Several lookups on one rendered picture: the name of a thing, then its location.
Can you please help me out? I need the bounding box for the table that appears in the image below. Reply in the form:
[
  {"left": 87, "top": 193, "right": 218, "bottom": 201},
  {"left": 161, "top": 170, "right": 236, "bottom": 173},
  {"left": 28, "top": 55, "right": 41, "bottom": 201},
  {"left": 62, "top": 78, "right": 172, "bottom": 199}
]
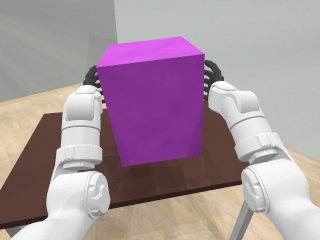
[{"left": 0, "top": 100, "right": 268, "bottom": 240}]

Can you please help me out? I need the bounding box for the right robot hand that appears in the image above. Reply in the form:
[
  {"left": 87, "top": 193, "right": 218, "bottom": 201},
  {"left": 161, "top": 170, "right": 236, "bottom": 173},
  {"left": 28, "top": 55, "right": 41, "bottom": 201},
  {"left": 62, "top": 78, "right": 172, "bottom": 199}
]
[{"left": 203, "top": 60, "right": 224, "bottom": 101}]

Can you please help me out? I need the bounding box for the robot left forearm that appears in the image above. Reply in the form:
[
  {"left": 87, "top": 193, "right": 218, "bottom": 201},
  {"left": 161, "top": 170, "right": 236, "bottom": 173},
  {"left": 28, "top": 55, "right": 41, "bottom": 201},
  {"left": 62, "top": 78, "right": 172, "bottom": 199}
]
[{"left": 46, "top": 85, "right": 103, "bottom": 212}]

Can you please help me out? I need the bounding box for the robot right upper arm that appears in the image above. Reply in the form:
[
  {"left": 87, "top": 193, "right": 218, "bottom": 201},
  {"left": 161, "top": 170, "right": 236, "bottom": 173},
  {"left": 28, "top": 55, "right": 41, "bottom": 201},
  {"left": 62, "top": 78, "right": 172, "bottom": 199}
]
[{"left": 241, "top": 158, "right": 320, "bottom": 240}]

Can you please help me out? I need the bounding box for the robot right forearm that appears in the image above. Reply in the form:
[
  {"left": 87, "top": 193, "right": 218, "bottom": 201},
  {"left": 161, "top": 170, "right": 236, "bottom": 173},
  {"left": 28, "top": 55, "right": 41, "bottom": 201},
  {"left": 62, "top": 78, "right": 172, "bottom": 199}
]
[{"left": 208, "top": 81, "right": 311, "bottom": 198}]

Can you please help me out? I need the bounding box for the left robot hand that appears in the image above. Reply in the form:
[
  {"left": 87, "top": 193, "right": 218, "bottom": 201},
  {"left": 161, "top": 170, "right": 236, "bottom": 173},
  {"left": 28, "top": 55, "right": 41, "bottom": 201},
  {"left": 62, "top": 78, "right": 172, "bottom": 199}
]
[{"left": 83, "top": 65, "right": 105, "bottom": 104}]

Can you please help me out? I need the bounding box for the carton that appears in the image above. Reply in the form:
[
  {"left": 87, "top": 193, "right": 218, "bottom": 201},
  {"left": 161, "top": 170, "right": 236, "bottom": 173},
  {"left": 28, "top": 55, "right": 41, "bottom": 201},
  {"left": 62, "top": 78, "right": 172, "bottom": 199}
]
[{"left": 96, "top": 36, "right": 205, "bottom": 167}]

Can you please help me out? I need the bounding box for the robot left upper arm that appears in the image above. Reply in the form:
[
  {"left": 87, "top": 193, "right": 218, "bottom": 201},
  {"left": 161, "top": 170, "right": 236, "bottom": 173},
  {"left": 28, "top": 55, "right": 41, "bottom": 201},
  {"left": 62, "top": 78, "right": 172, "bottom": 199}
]
[{"left": 10, "top": 171, "right": 111, "bottom": 240}]

